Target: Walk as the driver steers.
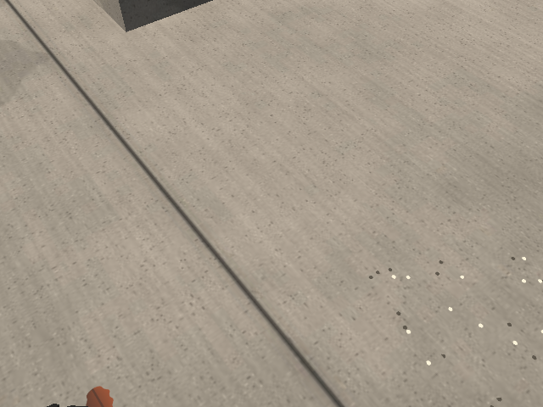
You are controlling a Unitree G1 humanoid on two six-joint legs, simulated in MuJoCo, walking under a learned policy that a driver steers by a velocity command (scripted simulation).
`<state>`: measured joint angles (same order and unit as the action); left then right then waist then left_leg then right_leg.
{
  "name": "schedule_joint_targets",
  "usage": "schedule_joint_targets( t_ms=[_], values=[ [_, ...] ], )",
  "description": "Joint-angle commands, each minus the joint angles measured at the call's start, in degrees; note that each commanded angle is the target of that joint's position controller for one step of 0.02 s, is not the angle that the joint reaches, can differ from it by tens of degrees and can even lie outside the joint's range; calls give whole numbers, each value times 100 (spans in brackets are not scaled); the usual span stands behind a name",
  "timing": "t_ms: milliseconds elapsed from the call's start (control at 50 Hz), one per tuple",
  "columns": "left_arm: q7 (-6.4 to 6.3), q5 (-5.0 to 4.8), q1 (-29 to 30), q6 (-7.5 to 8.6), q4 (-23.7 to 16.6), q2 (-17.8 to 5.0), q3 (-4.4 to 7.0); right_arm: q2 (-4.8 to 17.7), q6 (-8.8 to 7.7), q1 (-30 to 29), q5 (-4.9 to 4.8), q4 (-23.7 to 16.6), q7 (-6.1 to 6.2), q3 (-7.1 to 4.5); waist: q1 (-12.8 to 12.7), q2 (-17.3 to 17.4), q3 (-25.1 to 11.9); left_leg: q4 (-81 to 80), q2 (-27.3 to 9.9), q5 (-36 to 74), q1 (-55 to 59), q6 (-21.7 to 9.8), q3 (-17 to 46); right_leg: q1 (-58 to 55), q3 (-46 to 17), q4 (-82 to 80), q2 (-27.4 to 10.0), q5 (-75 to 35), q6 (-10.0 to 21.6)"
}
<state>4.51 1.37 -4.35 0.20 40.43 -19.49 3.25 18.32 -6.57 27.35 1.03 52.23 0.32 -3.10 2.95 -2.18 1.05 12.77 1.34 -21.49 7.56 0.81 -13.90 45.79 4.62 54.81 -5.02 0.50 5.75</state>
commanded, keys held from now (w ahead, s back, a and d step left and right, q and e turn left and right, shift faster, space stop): w+e+shift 0.72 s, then w+shift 0.28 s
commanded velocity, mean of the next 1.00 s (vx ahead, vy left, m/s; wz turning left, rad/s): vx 1.00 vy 0.00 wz -0.85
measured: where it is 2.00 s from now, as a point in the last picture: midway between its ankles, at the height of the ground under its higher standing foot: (529, 119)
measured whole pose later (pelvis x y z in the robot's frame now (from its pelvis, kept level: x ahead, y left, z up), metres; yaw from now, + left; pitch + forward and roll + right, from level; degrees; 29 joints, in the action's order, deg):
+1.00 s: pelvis +0.83 -0.28 -0.02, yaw -51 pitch +2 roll +1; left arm 3.9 3.0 3.4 2.1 34.9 -16.2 -1.0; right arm 14.5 -3.9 33.0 1.7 54.0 0.5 -0.6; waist 4.7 -1.5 1.8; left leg 24.9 -4.2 -23.7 12.3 2.2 -14.8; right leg 31.3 4.6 34.8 4.2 9.4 11.3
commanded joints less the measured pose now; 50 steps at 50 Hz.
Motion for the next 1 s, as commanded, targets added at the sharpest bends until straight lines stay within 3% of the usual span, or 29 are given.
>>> schedule_joint_targets(
  t_ms=[20,60,100,120,140,160,180,200,220,260,300,380,460,500,520,540,560,580,600,620,640,660,720,800,860,920,960,980,1000],
  values=[
    [136,1,295,50,-432,148,-178,503,-176,-812,-6,-517,52,-10,-515,355,626,-559,-1234,5192,-1262,-320,-219,-1459,505,-1112,348,-650,267],
    [82,-23,-248,57,-255,-126,-108,900,-35,-660,17,-549,136,-105,-838,640,120,565,-1359,7657,-573,-207,-240,-2154,773,-1218,837,-128,434],
    [-41,-16,-2100,61,237,-575,109,1207,198,-1038,96,-724,189,-201,-1794,803,-833,3107,-1588,8236,-895,-307,-33,-4104,461,-1239,1094,617,743],
    [-185,-28,-2987,49,557,-841,281,1157,261,-1102,149,-749,129,-205,-2052,463,-1157,5080,-1312,6366,-1762,-288,14,-5380,26,-1565,1109,1068,896],
    [-320,-153,-2470,-32,556,-1248,425,352,209,-1212,195,-885,2,-17,-1469,-1017,-530,7428,-143,151,-3571,-121,138,-5703,-1320,-1853,370,964,1112],
    [-313,46,-2066,-106,222,-1927,539,335,83,-704,42,-1618,-13,67,-826,-1577,-1681,8800,271,-807,-5599,86,1324,-7297,-4626,-2971,-832,1524,2386],
    [-366,1,-2032,-109,55,-1619,536,601,-72,-1227,135,-1669,6,98,-1089,-246,-1571,8405,-111,-259,-6011,-4,1962,-7018,-5323,-3927,-1033,2492,2248],
    [-426,-15,-1904,-63,177,-1264,455,652,-137,-1418,115,-1652,3,114,-817,401,-619,7662,-369,98,-5876,-30,1979,-5937,-4957,-4185,-910,2456,1946],
    [-445,-31,-1748,18,270,-1051,392,571,-112,-1564,176,-1653,17,142,-511,781,-166,7037,-591,136,-5457,12,1951,-4980,-4416,-4196,-658,1911,1726],
    [-482,-58,-1469,201,239,-818,276,478,147,-1414,343,-1591,10,194,-99,872,170,6343,-803,-18,-4658,188,1936,-3602,-3527,-4219,-178,966,1587],
    [-439,-107,-1483,337,232,-774,248,343,323,-1676,346,-1742,-26,237,-45,761,322,5403,-921,-58,-4312,341,1746,-2818,-3019,-4399,157,715,1548],
    [-378,-126,-1596,410,216,-847,328,9,307,-2909,137,-2246,-156,393,-476,323,445,3125,-665,2161,-3534,338,1407,-2336,-2516,-4510,682,-102,1092],
    [-381,-175,-1841,392,284,-963,403,250,262,-3093,38,-2340,-129,325,-700,21,119,1979,-339,2624,-2928,146,1512,-3367,-2794,-4010,444,-1272,721],
    [-416,-119,-1716,378,249,-1170,448,636,237,-2309,32,-2108,-34,157,-318,13,-424,1778,-42,1816,-1950,50,1571,-3829,-2870,-2941,455,-2531,457],
    [-389,-88,-1495,386,223,-1347,474,869,210,-1347,18,-1888,43,34,287,102,-944,1751,-26,1351,-904,-10,1493,-3674,-2723,-1764,601,-2795,324],
    [-367,-55,-1238,454,140,-1079,396,1175,186,-87,85,-1623,169,-113,904,229,-1503,1961,-545,533,530,-132,1861,-2855,-2476,-187,835,-2120,218],
    [-401,-104,-1308,508,-92,-31,128,1538,157,660,313,-1488,254,-213,851,1656,-2025,1439,-2213,-1653,1813,-324,3882,-1348,-1883,1714,1387,2508,184],
    [-398,-272,-1853,463,-389,-46,5,1722,198,-118,312,-1599,180,-286,108,2842,-2385,115,-2991,-2691,1687,-775,6901,-312,-1400,2625,1340,2845,146],
    [-431,-86,-1381,327,-169,-473,48,1023,242,-900,256,-1772,144,-190,110,1439,-1318,13,-2601,-3198,726,-795,6088,-20,-1239,2743,799,2086,146],
    [-353,8,-1085,260,-191,-573,80,663,266,-1116,202,-1729,117,-102,68,798,-760,152,-2333,-2213,16,-735,4904,-110,-1054,2444,566,1694,88],
    [-261,39,-908,193,-186,-536,84,518,271,-1092,222,-1595,95,-68,15,461,-443,126,-2073,-1163,-488,-631,4055,-275,-995,2247,380,1586,23],
    [-164,95,-779,123,-295,-396,57,472,233,-909,190,-1393,105,-39,-55,578,-218,65,-1905,-573,-842,-585,3422,-325,-1006,2134,224,1570,-19],
    [-20,83,-410,-61,-594,-68,-75,266,62,-616,19,-987,-22,1,-212,718,99,-207,-1784,728,-1162,-431,2244,-66,-893,2032,-44,1253,-78],
    [32,61,267,-22,-947,-85,-181,347,-96,-664,91,-800,-94,8,-385,617,487,-686,-1479,2057,-1601,-515,1060,-166,-847,781,132,304,-99],
    [124,78,881,67,-1046,8,-297,525,-100,-250,78,-551,-93,-4,-211,424,823,-1230,-1382,2934,-1661,-491,438,-986,-107,-849,386,-104,125],
    [64,119,929,131,-940,-94,-296,904,2,106,70,-332,-11,-37,-319,675,572,-546,-1526,6560,-623,-520,120,-1680,373,-1502,929,400,410],
    [-67,173,-236,170,-580,-391,-161,1253,154,47,70,-276,91,-85,-1015,1055,-289,1366,-1740,8374,-297,-561,97,-3001,313,-1654,1259,1174,617],
    [-158,164,-1439,192,-173,-571,-45,1289,230,-155,39,-332,114,-83,-1584,1057,-831,2881,-1684,8067,-758,-574,74,-4361,79,-2201,1258,1089,771],
    [-280,213,-2196,166,98,-939,128,1036,236,-139,68,-457,94,-38,-1721,728,-1367,4847,-1421,5453,-2032,-553,171,-5915,-861,-2139,579,1872,846]
  ],
)
Velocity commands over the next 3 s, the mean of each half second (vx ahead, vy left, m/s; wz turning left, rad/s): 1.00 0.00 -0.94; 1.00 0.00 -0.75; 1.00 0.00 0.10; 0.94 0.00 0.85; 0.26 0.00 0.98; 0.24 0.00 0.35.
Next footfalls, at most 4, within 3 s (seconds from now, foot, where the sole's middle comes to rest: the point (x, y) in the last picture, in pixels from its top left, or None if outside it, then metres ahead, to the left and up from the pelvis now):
0.12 right None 0.32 -0.05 -0.76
0.54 left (272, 302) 0.76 -0.01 -0.76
1.00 right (416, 251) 0.91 -0.44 -0.76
1.44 left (468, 151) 1.31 -0.71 -0.76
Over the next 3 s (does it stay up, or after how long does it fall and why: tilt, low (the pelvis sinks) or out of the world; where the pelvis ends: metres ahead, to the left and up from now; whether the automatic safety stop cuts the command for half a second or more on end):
stays up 1.83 -1.14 0.01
